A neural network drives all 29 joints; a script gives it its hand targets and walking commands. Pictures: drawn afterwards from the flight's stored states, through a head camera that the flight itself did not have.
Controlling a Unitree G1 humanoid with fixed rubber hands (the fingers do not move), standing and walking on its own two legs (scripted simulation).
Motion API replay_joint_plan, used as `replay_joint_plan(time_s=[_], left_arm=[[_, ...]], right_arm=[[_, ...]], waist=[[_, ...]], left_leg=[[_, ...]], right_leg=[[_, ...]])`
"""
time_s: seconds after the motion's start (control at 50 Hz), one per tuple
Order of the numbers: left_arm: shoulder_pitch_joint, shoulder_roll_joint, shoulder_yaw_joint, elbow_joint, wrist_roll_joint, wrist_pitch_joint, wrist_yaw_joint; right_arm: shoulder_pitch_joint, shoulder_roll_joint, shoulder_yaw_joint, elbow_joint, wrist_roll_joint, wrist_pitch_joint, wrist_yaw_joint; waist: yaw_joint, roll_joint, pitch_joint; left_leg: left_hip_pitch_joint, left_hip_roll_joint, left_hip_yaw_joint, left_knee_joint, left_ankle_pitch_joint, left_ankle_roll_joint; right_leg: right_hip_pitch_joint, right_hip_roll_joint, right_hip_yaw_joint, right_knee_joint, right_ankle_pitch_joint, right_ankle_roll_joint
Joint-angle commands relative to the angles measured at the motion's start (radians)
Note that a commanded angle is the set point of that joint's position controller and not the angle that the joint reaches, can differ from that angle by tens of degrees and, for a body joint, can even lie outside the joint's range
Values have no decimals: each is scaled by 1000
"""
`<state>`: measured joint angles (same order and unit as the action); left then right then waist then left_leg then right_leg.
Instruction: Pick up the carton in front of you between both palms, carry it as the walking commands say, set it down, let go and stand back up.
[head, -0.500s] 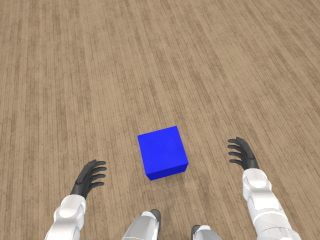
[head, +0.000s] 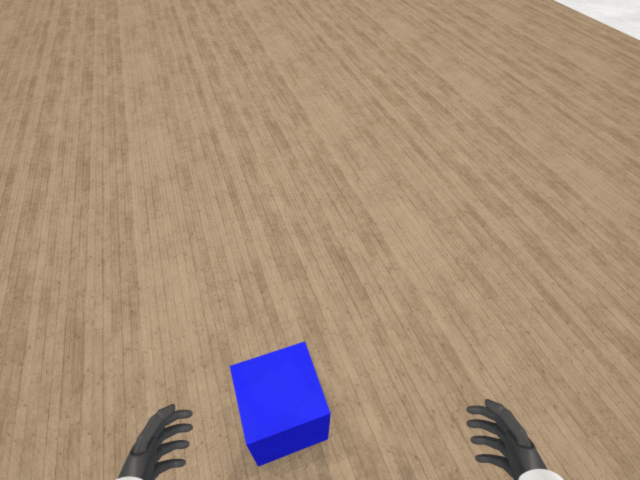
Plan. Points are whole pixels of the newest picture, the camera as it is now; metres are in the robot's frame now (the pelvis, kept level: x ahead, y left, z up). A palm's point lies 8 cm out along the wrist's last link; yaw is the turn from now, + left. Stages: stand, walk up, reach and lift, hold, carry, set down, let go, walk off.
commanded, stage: let go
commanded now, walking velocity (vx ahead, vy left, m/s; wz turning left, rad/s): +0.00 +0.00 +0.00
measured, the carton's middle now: (281, 404) +0.42 +0.11 -0.65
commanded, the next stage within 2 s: stand in 0.32 s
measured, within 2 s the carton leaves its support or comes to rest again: neither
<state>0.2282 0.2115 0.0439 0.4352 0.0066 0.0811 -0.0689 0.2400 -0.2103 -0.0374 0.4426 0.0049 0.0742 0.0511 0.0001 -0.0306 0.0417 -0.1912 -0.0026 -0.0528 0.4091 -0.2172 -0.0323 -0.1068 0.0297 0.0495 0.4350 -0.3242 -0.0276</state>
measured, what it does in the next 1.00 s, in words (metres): stands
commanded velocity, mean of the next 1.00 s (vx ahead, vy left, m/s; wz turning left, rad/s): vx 0.00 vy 0.00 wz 0.00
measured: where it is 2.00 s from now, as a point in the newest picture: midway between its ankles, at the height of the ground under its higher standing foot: outside the picture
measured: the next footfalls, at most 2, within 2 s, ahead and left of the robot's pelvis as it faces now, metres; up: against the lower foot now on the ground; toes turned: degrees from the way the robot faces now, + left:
none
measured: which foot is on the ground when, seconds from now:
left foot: down 0.00-1.00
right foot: down 0.00-1.00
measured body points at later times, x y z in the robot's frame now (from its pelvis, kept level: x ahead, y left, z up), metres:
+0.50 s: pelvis -0.01 +0.03 -0.01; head +0.00 +0.06 +0.44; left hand +0.14 +0.31 -0.11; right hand +0.13 -0.25 -0.09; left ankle +0.00 +0.14 -0.74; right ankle -0.06 -0.10 -0.74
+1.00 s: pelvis +0.01 +0.04 +0.00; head +0.01 +0.06 +0.45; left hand +0.15 +0.33 -0.12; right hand +0.12 -0.26 -0.10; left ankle +0.00 +0.14 -0.74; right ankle -0.06 -0.10 -0.74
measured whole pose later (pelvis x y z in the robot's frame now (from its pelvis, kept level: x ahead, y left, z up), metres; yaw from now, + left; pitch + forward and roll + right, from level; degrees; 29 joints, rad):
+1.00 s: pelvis +0.01 +0.04 +0.00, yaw -2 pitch -1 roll +0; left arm 0.19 0.36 0.02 0.79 0.03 0.00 0.03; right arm 0.16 -0.32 -0.03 0.85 -0.03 0.00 -0.02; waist -0.01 -0.05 0.02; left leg -0.21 -0.03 -0.01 0.50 -0.28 0.03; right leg -0.10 0.00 0.08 0.45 -0.34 0.03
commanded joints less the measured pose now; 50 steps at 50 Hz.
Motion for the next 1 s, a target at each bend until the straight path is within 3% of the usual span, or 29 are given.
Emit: replay_joint_plan(time_s=[0.0,0.02,0.04,0.06,0.12,0.3,0.32,0.36,0.42,0.56,0.64,0.8,0.98], left_arm=[[-12,115,45,-85,10,5,2],[-39,134,48,-143,34,52,24],[-19,132,37,-122,27,65,33],[-20,131,35,-128,23,72,39],[-33,124,28,-133,19,91,47],[-48,102,15,-165,17,135,63],[-92,229,44,-32,27,56,90],[-56,197,32,1,46,-3,93],[-46,198,35,52,46,-44,81],[-39,233,31,152,41,-85,87],[-28,250,25,199,35,-87,95],[-29,268,13,265,29,-87,102],[-48,280,6,310,26,-90,104]], right_arm=[[-68,-67,-8,-112,4,3,10],[-22,-54,3,-46,15,-25,-11],[-43,-62,0,-70,16,-29,-19],[-44,-66,5,-68,18,-28,-22],[-52,-77,0,-69,12,-20,-30],[-41,-84,-28,-59,-10,11,-20],[-55,-201,-55,85,-60,-14,-56],[-53,-218,-59,109,-70,-37,-66],[-85,-220,-59,150,-63,-63,-62],[-81,-234,-56,220,-51,-81,-64],[-69,-256,-53,255,-47,-80,-70],[-84,-278,-43,311,-41,-81,-75],[-109,-284,-37,363,-37,-84,-74]], waist=[[24,2,-36],[26,17,-86],[11,-16,-83],[17,-18,-79],[12,-27,-54],[1,24,-14],[6,-125,1],[-2,-43,2],[5,78,-26],[-3,60,-100],[-6,57,-113],[-4,35,-103],[-5,25,-84]], left_leg=[[172,-76,62,11,223,20],[136,-103,72,46,206,9],[124,-100,70,49,186,13],[109,-101,70,49,174,15],[109,-96,69,53,167,14],[168,-70,52,46,177,10],[5,32,-2,55,90,11],[-45,40,-32,21,-90,26],[-99,62,-77,-31,-195,48],[-2,72,-54,46,160,57],[41,77,-50,61,270,56],[68,80,-53,57,334,55],[80,81,-55,30,305,58]], right_leg=[[-111,-19,-3,-99,351,67],[-65,-27,-2,-63,455,70],[-67,-25,2,-46,480,76],[-66,-25,1,-41,476,77],[-85,-18,-6,-44,435,72],[-118,9,-31,-57,255,37],[-167,-43,-4,-48,60,59],[-169,-48,40,-48,-84,45],[-119,-41,34,11,-39,31],[-89,-69,61,7,179,34],[-77,-75,60,8,258,37],[-55,-85,57,-1,314,38],[-44,-96,60,-35,305,35]])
